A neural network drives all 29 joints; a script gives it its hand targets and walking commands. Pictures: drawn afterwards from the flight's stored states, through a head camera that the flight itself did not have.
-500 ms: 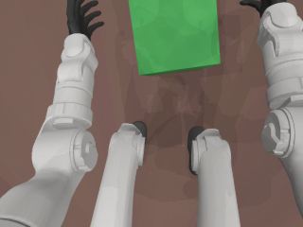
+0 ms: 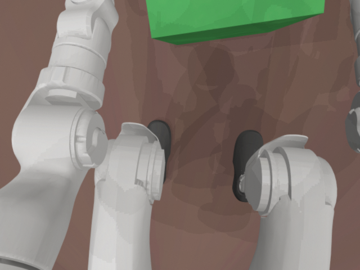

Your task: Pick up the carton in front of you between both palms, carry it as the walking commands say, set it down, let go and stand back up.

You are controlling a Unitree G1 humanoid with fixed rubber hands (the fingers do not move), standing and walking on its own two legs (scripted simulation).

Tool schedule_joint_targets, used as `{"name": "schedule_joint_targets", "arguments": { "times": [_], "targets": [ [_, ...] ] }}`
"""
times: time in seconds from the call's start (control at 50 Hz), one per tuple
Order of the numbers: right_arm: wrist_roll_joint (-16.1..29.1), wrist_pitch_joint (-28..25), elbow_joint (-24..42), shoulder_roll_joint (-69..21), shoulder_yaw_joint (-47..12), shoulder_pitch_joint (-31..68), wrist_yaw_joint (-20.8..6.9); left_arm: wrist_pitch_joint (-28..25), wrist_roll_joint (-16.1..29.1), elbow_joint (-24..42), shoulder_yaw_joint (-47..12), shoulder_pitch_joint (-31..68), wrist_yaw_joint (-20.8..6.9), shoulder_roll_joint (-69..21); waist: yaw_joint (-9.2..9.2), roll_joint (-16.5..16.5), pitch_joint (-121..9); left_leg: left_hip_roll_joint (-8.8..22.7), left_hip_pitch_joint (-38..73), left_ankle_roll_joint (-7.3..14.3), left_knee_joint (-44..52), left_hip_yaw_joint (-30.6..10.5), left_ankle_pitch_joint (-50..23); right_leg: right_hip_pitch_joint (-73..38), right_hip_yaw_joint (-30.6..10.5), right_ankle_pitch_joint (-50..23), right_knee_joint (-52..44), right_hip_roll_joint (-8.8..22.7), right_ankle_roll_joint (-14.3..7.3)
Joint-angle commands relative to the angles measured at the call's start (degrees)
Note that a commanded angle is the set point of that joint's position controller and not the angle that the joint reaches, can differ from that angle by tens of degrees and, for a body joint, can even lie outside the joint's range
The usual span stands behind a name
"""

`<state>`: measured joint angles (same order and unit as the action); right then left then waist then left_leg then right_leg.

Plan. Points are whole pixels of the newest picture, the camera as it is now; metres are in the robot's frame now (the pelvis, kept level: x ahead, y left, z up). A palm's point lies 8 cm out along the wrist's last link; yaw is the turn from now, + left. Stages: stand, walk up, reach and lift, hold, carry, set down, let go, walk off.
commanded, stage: reach and lift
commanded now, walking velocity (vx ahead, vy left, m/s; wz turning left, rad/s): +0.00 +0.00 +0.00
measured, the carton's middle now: out of the picture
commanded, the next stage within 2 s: none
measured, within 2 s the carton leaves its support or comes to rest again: leaves its support in 0.74 s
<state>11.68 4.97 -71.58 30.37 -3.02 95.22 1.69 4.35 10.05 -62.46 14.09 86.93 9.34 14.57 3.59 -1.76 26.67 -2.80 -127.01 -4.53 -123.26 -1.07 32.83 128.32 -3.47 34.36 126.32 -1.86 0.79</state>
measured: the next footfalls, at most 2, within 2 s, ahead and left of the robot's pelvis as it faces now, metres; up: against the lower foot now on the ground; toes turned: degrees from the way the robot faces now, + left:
none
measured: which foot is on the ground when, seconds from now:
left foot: down 0.00-1.00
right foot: down 0.00-1.00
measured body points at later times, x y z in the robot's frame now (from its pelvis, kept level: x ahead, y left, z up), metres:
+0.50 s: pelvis -0.01 +0.00 +0.00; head +0.38 -0.03 +0.21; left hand +0.56 +0.14 -0.19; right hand +0.60 -0.16 -0.19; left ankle +0.12 +0.13 -0.34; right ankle +0.10 -0.12 -0.34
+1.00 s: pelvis +0.01 +0.00 +0.02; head +0.33 -0.04 +0.32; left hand +0.55 +0.13 -0.09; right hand +0.57 -0.17 -0.09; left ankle +0.12 +0.14 -0.34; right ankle +0.10 -0.12 -0.34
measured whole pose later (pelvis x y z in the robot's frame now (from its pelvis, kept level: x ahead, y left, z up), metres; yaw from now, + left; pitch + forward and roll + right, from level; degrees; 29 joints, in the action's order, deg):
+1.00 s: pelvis +0.01 +0.00 +0.02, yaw -2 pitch +42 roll +3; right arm -1.9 18.6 -52.3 14.3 10.3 79.0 4.4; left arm 17.3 -1.0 -39.1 26.9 69.2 9.3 2.2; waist 2.1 -1.5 5.3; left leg -5.7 -128.1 -6.7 -119.5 -3.9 33.3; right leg 129.7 -4.3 33.3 121.5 -5.4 2.5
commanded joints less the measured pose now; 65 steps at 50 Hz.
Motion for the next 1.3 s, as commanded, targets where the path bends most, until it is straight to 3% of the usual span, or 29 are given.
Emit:
{"name": "schedule_joint_targets", "arguments": {
  "times": [0.0, 0.08, 0.22, 0.38, 0.44, 0.48, 0.52, 0.56, 0.6, 0.7, 0.78, 0.86, 0.94, 1.02, 1.06, 1.18, 1.28],
  "targets": [
    [1.7, -1.7, 7.1, 6.7, -1.7, 21.0, 0.2, -1.7, 1.3, 6.1, -0.4, 15.0, 0.5, 7.6, 2.58, 7.6, -78.1, 0.3, 35.5, 1.0, 5.2, 6.1, -26.6, -37.4, 2.5, -24.5, -7.7, 1.2, 0.8],
    [1.9, -1.2, 5.4, 5.3, -2.9, 18.2, 0.0, -1.6, 2.2, 5.6, -1.0, 11.9, 1.0, 6.2, 2.24, 8.4, -79.9, -0.3, 36.6, 1.0, 4.8, 6.5, -28.5, -38.8, 2.8, -26.6, -7.3, 1.0, 0.9],
    [-1.5, -1.0, 3.1, 3.4, 0.5, 15.7, -0.1, -1.5, -0.4, 5.6, 1.2, 10.8, 0.4, 4.4, 1.07, 6.7, -72.9, -0.6, 33.4, 0.6, 5.6, 6.2, -24.5, -32.0, 2.4, -21.7, -9.1, 0.8, 0.5],
    [-0.3, -0.5, 5.3, -3.4, -2.3, 22.2, -0.6, -1.0, 0.2, 6.4, -0.7, 17.4, -0.1, -0.5, 1.52, 7.2, -71.2, -1.2, 33.4, 1.0, 6.8, 6.5, -19.9, -34.0, 2.4, -17.3, -10.2, 0.1, 0.1],
    [-2.6, 0.4, 4.3, -9.0, -0.9, 22.4, -1.9, -0.1, -3.7, 5.9, 2.3, 18.1, -0.9, -4.6, 2.38, 7.2, -67.9, -1.9, 34.4, 1.0, 6.7, 6.9, -17.7, -33.4, 2.6, -14.9, -10.5, -0.7, 0.3],
    [-3.1, 1.6, 5.0, -31.1, -4.5, 27.9, -6.6, 1.5, -4.7, 7.5, -2.2, 26.0, -5.7, -26.3, 1.79, 7.6, -66.3, -3.3, 34.1, 1.4, 6.2, 7.0, -17.2, -32.5, 3.1, -14.9, -10.4, -2.0, 0.0],
    [-5.3, 3.2, 5.3, -47.1, -3.8, 26.2, -11.4, 3.7, -7.1, 8.4, -3.4, 29.8, -10.8, -41.5, 0.86, 7.6, -62.7, -4.3, 32.1, 1.7, 5.5, 7.1, -16.0, -30.5, 3.6, -15.2, -9.8, -2.9, -0.5],
    [-6.5, 4.4, 6.8, -55.2, -1.4, 22.5, -14.7, 5.4, -8.0, 10.1, -4.0, 29.9, -14.4, -48.9, 0.37, 6.6, -61.2, -4.7, 29.8, 1.9, 5.0, 7.5, -16.1, -28.0, 4.2, -15.6, -9.2, -3.3, -1.1],
    [-7.1, 5.2, 9.1, -58.9, -0.4, 20.9, -16.2, 6.3, -7.6, 11.3, -4.4, 29.1, -16.5, -52.8, -0.11, 5.8, -60.7, -4.9, 27.7, 2.4, 4.9, 7.5, -17.3, -26.0, 4.7, -16.4, -8.9, -3.5, -1.4],
    [-5.1, 5.8, 17.1, -64.3, -3.5, 21.4, -16.3, 7.4, -3.6, 14.9, -8.4, 29.5, -17.8, -58.5, -1.06, 5.8, -70.6, -5.1, 28.6, 2.8, 3.7, 7.4, -24.0, -31.3, 5.0, -24.1, -8.0, -3.7, -1.4],
    [-1.9, 6.3, 27.0, -69.4, -8.8, 25.0, -14.6, 8.3, 0.2, 21.1, -14.5, 30.8, -16.9, -62.4, -1.11, 8.5, -91.0, -5.5, 31.8, 2.2, 4.3, 8.1, -30.0, -45.7, 4.9, -34.8, -8.1, -4.0, -1.0],
    [-1.9, 9.2, 34.1, -76.2, -11.2, 23.0, -13.2, 10.8, 0.3, 29.7, -18.8, 32.7, -16.7, -65.0, -0.69, 10.2, -110.7, -6.1, 33.0, 1.6, 7.2, 9.2, -31.6, -58.7, 5.5, -42.5, -9.7, -5.0, -0.2],
    [-5.9, 12.6, 30.3, -82.2, -8.6, 14.2, -12.6, 13.2, -3.3, 31.8, -19.6, 28.8, -16.5, -67.0, -0.30, 9.2, -106.3, -6.6, 32.3, 1.4, 12.4, 9.5, -26.4, -51.2, 7.0, -33.7, -15.8, -6.5, 0.9],
    [-13.6, 14.6, 20.0, -82.4, 1.0, 8.8, -14.1, 15.3, -11.4, 23.7, -11.1, 22.8, -17.8, -67.2, 0.32, 7.7, -86.6, -6.7, 28.1, 1.9, 18.5, 8.8, -14.0, -35.6, 7.7, -16.2, -22.7, -6.9, 0.5],
    [-16.2, 14.9, 17.4, -81.8, 4.8, 8.6, -14.7, 16.0, -14.2, 21.4, -7.7, 21.8, -18.1, -67.0, 0.34, 7.2, -82.4, -6.7, 28.3, 2.1, 21.4, 8.5, -10.4, -32.7, 7.8, -11.3, -25.6, -7.0, 0.0],
    [-20.0, 15.0, 15.7, -80.6, 10.7, 9.6, -15.3, 16.4, -17.3, 19.1, -4.6, 21.9, -18.9, -67.7, -0.69, 5.4, -83.7, -6.9, 32.0, 2.3, 27.6, 7.7, -7.7, -34.7, 8.2, -8.1, -31.2, -7.4, -0.6],
    [-20.0, 16.0, 18.3, -83.1, 9.9, 8.9, -15.7, 17.6, -16.5, 20.3, -7.0, 21.0, -19.8, -71.1, -1.42, 4.4, -90.9, -7.0, 37.4, 1.9, 31.7, 7.8, -8.5, -41.3, 8.4, -9.3, -35.3, -7.6, -0.3]
  ]
}}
